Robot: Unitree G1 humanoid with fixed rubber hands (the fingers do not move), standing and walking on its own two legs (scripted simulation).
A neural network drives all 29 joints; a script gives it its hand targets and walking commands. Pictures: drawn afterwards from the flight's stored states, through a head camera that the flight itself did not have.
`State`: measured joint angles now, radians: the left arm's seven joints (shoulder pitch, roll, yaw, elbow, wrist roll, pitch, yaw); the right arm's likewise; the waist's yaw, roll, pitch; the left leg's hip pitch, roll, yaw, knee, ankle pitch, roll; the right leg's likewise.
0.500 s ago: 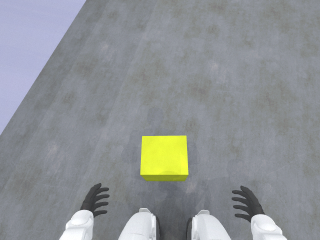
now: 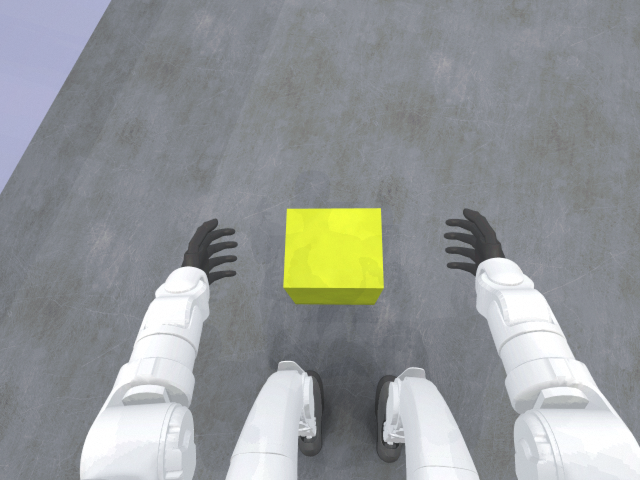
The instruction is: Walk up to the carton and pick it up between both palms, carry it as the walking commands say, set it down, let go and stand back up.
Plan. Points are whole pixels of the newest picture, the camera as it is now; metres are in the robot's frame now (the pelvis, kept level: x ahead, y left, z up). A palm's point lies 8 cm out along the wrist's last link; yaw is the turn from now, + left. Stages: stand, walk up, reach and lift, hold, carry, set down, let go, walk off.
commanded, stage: reach and lift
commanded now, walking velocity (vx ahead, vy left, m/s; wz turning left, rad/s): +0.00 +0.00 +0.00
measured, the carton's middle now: (334, 260) +0.50 +0.05 -0.56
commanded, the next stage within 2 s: none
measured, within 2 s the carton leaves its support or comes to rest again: neither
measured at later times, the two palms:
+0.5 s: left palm (205, 197) +0.48 +0.24 -0.13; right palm (458, 192) +0.50 -0.15 -0.13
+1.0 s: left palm (224, 228) +0.46 +0.25 -0.24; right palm (441, 219) +0.50 -0.15 -0.24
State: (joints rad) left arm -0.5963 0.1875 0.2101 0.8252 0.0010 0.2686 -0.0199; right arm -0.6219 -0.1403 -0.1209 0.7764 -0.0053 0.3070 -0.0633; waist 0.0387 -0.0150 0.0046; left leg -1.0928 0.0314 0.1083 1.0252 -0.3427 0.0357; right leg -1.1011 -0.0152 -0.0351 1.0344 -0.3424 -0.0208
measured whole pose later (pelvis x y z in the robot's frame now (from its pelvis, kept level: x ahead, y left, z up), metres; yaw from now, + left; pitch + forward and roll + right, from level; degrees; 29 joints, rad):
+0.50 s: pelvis +0.00 +0.00 -0.02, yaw +0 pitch +40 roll +0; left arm -1.03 0.30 0.29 0.96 -0.03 0.07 0.02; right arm -1.05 -0.19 -0.21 0.89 0.02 0.11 -0.13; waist 0.04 -0.02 0.01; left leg -1.42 0.03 0.11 1.04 -0.30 0.05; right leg -1.43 -0.02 -0.03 1.04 -0.30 -0.02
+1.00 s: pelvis -0.02 +0.00 -0.10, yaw +1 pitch +44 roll +1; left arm -1.16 0.32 0.36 0.99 -0.03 0.08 0.00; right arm -1.18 -0.21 -0.27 0.89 0.02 0.12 -0.12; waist 0.04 -0.03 0.07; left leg -1.76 0.04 0.10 1.37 -0.38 0.05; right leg -1.77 -0.02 -0.03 1.38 -0.39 -0.03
